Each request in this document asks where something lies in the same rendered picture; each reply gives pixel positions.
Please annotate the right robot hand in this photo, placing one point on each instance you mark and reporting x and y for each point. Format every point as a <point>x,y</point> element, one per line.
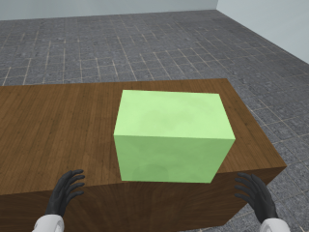
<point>259,197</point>

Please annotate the pedestal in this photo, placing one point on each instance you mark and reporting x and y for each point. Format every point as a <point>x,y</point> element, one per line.
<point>46,130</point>

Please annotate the left robot hand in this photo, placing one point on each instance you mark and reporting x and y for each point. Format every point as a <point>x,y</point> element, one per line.
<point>61,196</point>

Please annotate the right robot forearm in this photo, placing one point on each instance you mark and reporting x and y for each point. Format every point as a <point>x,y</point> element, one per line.
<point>274,225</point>

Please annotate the left robot forearm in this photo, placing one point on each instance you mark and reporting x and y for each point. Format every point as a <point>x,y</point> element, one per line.
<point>49,223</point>

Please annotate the carton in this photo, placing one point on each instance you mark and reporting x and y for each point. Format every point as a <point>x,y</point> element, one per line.
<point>176,137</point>

